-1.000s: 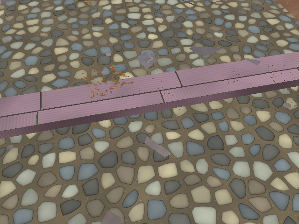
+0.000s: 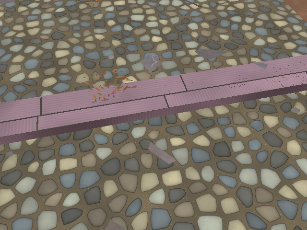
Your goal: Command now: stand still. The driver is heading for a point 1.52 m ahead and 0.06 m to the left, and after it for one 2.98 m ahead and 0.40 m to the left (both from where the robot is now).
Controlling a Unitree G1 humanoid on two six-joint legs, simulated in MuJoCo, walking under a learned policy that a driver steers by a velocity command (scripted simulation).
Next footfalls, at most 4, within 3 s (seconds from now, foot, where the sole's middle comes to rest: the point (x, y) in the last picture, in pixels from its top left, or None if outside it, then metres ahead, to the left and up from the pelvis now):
0.90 left None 0.17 0.15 -0.77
1.42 right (163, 218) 0.55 -0.01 -0.77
1.96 left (113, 163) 0.83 0.23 -0.77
2.34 right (159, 133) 1.02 0.00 -0.77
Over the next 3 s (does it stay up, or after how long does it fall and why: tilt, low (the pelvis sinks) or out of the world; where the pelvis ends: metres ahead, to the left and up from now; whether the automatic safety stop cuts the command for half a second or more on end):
stays up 0.96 0.15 0.00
